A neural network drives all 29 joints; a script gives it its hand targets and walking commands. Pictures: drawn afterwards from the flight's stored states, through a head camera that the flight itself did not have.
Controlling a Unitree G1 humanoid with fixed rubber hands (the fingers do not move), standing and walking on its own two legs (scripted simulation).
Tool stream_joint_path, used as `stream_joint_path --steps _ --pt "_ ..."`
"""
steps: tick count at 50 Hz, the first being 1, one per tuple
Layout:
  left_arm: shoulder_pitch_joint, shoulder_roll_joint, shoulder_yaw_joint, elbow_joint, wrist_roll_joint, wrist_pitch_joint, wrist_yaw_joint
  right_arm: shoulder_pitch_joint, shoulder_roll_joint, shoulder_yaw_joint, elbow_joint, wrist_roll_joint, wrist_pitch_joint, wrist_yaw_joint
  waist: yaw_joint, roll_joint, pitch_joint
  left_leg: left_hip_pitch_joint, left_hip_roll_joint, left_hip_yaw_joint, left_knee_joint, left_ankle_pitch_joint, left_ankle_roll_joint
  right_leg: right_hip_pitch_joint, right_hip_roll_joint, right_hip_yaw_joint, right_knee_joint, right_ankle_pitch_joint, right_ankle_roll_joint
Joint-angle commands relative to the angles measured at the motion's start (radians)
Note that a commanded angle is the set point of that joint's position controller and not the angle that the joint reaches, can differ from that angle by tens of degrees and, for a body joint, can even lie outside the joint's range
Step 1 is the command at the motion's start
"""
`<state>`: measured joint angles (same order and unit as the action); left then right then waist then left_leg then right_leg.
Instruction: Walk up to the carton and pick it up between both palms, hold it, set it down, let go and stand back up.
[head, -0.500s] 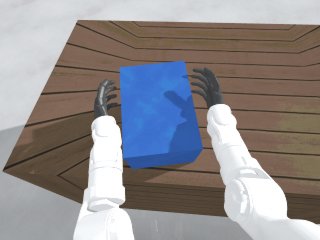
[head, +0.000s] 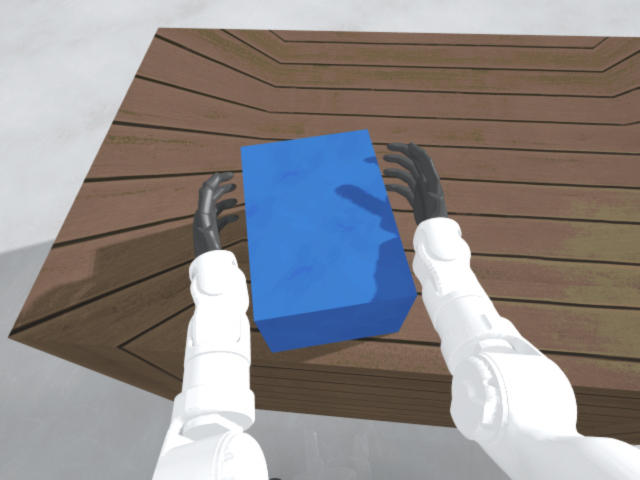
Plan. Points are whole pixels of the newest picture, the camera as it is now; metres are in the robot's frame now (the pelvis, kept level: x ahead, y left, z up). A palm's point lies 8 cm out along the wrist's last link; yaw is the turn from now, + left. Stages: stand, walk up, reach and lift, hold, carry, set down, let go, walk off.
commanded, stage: set down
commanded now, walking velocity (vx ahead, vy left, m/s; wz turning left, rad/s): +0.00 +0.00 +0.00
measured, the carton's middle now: (320, 240) +0.42 +0.06 -0.02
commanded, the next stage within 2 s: none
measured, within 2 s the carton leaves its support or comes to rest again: rests again in 0.10 s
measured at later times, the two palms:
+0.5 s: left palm (216, 246) +0.37 +0.18 +0.05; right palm (432, 212) +0.44 -0.08 +0.04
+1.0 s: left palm (216, 247) +0.36 +0.18 +0.05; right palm (433, 212) +0.44 -0.09 +0.04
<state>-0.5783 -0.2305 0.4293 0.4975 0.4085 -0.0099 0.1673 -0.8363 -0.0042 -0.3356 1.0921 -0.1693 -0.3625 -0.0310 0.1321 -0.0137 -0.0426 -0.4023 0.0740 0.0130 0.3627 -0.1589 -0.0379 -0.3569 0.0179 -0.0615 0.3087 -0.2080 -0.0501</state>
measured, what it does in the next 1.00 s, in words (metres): stands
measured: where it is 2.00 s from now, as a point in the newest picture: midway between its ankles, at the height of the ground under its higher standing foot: outside the picture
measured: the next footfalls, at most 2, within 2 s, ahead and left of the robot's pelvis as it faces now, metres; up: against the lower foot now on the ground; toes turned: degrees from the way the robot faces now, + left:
none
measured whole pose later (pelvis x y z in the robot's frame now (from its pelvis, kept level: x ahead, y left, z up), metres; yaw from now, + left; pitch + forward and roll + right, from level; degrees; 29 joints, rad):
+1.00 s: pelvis +0.00 -0.01 +0.00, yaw +0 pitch +14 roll +1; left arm -0.62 -0.23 0.50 0.63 0.41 -0.13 0.13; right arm -0.84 0.00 -0.42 1.11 -0.23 -0.36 0.01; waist 0.14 -0.01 -0.04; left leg -0.40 0.08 0.03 0.36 -0.14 -0.04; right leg -0.36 0.02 -0.07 0.31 -0.20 -0.05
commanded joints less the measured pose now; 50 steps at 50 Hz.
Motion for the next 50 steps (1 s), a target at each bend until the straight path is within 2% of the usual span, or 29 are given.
stream_joint_path --steps 1,3,10,19,42,46,48,50 --pt "-0.335 -0.457 -0.251 0.190 -0.016 -0.061 -0.124 -0.427 0.365 0.192 0.109 -0.160 -0.021 0.109 0.013 -0.024 -0.504 0.192 -0.040 0.092 0.072 0.655 0.029 0.154 0.020 -0.040 0.045 0.619 0.007" --pt "-0.354 -0.451 -0.236 0.200 -0.014 -0.074 -0.130 -0.430 0.372 0.180 0.111 -0.168 -0.021 0.106 0.009 -0.030 -0.503 0.166 -0.043 0.094 0.054 0.598 0.032 0.177 0.013 -0.036 0.048 0.614 0.017" --pt "-0.369 -0.432 -0.171 0.245 0.008 -0.103 -0.143 -0.413 0.394 0.131 0.108 -0.196 -0.015 0.114 0.023 -0.039 -0.484 0.146 -0.046 0.102 0.021 0.511 0.038 0.198 0.005 -0.027 0.038 0.555 0.035" --pt "-0.343 -0.434 -0.143 0.261 0.026 -0.113 -0.139 -0.379 0.391 0.089 0.127 -0.211 -0.004 0.132 0.021 -0.033 -0.459 0.168 -0.045 0.110 0.028 0.541 0.039 0.165 0.018 -0.030 0.026 0.494 0.025" --pt "-0.282 -0.403 -0.077 0.287 0.044 -0.108 -0.151 -0.320 0.386 0.054 0.116 -0.224 0.030 0.153 0.023 -0.058 -0.423 0.122 -0.061 0.121 0.015 0.492 0.056 0.173 0.018 -0.017 0.031 0.478 0.039" --pt "-0.276 -0.310 -0.047 0.299 0.036 -0.109 -0.138 -0.306 0.273 0.029 0.121 -0.207 0.038 0.144 0.028 -0.061 -0.429 0.117 -0.065 0.126 0.015 0.490 0.056 0.175 0.021 -0.008 0.033 0.477 0.040" --pt "-0.274 -0.242 -0.034 0.286 0.025 -0.115 -0.116 -0.311 0.192 0.023 0.114 -0.183 0.040 0.127 0.034 -0.059 -0.436 0.121 -0.064 0.126 0.021 0.504 0.055 0.172 0.024 -0.002 0.036 0.483 0.039" --pt "-0.259 -0.120 -0.024 0.282 -0.007 -0.121 -0.081 -0.319 0.048 0.042 0.113 -0.126 0.040 0.101 0.045 -0.052 -0.452 0.120 -0.063 0.127 0.033 0.522 0.051 0.175 0.029 0.007 0.042 0.497 0.035"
